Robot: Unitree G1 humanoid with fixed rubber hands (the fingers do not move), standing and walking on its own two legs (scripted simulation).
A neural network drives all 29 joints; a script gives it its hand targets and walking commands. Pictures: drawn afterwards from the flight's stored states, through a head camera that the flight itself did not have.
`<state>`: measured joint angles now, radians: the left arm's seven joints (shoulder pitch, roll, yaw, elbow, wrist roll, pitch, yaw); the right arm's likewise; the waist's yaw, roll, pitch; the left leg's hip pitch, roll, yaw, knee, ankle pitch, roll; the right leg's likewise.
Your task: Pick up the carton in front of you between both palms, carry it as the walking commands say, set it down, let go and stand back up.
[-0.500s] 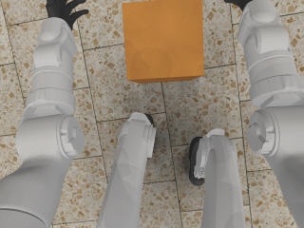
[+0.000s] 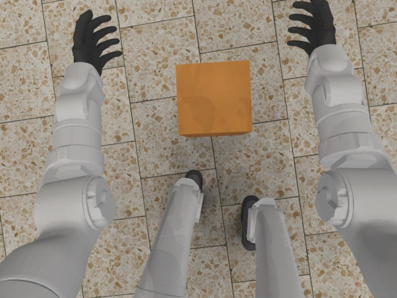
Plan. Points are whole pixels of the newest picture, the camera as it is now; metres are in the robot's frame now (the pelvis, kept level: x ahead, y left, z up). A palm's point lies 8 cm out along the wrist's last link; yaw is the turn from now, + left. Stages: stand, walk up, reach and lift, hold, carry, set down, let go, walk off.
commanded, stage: let go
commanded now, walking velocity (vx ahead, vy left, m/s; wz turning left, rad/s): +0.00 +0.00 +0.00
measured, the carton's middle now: (213, 105) +0.49 +0.09 -0.49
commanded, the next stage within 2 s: stand in 1.38 s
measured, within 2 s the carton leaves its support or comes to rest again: neither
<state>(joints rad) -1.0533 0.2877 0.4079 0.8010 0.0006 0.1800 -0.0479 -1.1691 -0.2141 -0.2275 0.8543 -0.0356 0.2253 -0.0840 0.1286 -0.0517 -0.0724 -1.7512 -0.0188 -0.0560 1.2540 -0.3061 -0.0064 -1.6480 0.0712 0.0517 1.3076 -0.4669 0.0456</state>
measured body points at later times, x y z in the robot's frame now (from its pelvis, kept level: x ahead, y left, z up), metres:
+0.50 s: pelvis +0.05 +0.02 +0.12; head +0.25 +0.05 +0.52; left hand +0.35 +0.30 +0.01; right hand +0.42 -0.13 +0.01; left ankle +0.10 +0.12 -0.58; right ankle +0.05 -0.14 -0.58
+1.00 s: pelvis +0.10 -0.03 +0.16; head +0.13 -0.02 +0.61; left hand +0.25 +0.22 +0.09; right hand +0.29 -0.25 +0.09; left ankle +0.10 +0.12 -0.58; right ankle +0.05 -0.13 -0.58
